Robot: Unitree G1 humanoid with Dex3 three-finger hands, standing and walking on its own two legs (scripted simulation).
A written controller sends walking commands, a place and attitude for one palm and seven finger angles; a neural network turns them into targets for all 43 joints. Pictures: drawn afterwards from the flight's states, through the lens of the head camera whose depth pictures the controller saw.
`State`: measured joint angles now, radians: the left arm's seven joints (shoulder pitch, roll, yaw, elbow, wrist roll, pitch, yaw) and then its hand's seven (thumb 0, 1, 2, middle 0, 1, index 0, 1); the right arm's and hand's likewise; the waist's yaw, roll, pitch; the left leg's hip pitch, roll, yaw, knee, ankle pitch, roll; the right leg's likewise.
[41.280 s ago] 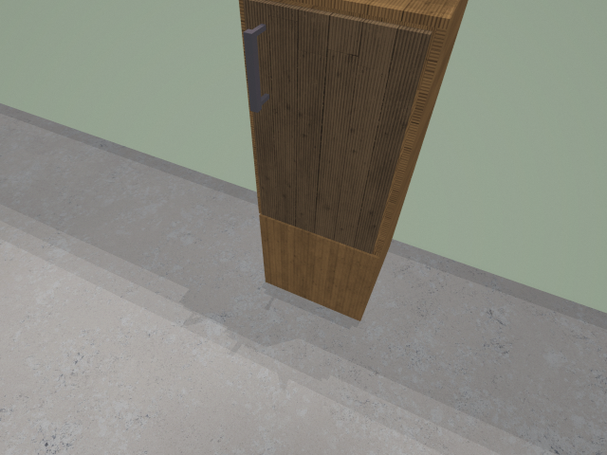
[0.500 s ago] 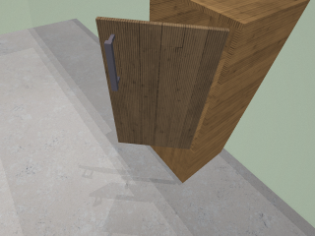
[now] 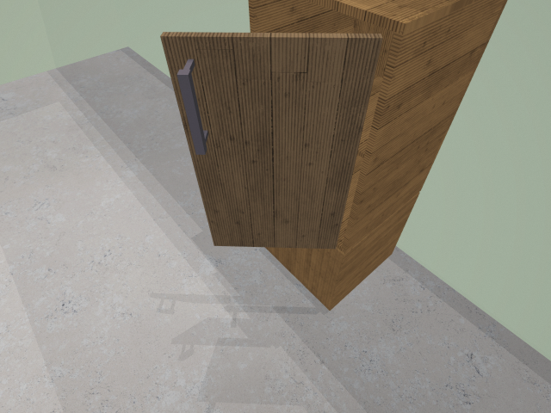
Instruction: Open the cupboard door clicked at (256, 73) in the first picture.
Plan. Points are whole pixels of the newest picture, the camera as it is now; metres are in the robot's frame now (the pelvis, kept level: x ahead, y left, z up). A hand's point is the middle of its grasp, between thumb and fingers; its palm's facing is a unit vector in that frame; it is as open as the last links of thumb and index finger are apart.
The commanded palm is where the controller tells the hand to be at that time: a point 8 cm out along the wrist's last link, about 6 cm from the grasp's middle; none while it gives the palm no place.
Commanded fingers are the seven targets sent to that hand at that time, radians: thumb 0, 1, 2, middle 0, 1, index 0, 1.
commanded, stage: come to a stop and stand still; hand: left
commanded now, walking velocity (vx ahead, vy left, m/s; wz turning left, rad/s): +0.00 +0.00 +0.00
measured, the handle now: (195, 109) +0.58 +0.18 +0.14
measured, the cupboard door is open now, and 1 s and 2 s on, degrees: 47 47 47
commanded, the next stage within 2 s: look again from close up in 0.28 s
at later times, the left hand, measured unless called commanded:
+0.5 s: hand out of the picture -0.02 +0.17 -0.16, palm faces +0.00 -0.98 -0.21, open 7.4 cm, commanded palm none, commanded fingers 0.00 0.90 0.90 -0.20 -0.30 -0.20 -0.30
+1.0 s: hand out of the picture +0.03 +0.16 -0.16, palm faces +0.02 -0.97 -0.22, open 7.4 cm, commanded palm none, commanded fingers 0.00 0.90 0.90 -0.20 -0.30 -0.20 -0.30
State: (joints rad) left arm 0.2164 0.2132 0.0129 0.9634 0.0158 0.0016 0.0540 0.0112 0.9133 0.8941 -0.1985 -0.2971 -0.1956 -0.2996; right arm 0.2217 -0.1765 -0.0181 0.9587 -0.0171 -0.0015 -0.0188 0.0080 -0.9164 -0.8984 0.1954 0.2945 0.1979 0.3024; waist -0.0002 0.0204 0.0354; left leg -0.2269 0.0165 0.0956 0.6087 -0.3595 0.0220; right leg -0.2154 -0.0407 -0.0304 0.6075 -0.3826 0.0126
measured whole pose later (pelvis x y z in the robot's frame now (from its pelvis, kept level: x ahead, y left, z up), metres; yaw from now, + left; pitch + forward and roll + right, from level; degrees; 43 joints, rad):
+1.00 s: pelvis +0.01 -0.03 +0.01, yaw +1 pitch +0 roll +1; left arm 0.23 0.19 0.00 1.10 0.02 -0.02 0.03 0.01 0.91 0.89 -0.20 -0.30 -0.20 -0.30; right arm 0.22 -0.17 0.01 1.12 -0.02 -0.03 -0.02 0.01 -0.91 -0.90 0.20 0.29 0.20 0.30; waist 0.01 -0.01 0.03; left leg -0.17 0.04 0.07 0.44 -0.27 -0.02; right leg -0.17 -0.01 -0.06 0.47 -0.30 -0.03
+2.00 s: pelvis +0.02 -0.02 +0.01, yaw +0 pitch +0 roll +0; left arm 0.24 0.20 -0.01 1.05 0.01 0.00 0.03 0.01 0.91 0.89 -0.20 -0.30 -0.20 -0.30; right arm 0.21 -0.18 0.01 1.09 -0.02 -0.01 -0.02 0.01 -0.91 -0.90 0.20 0.29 0.20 0.30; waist 0.00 -0.02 0.04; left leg -0.18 0.03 0.07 0.48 -0.30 0.00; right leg -0.16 -0.01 -0.05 0.48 -0.32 -0.02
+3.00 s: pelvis +0.00 -0.03 -0.01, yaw +1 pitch +7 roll +1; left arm 0.33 0.19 0.21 0.21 -0.21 -0.40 -0.15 0.01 0.81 0.85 -0.21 -0.36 -0.20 -0.37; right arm 0.20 -0.22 -0.05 0.72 0.00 -0.25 -0.03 0.01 -0.91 -0.90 0.20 0.29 0.20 0.30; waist -0.01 0.00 -0.08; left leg -0.48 0.02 0.05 0.72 -0.36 -0.01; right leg -0.47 -0.03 -0.07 0.75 -0.42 -0.03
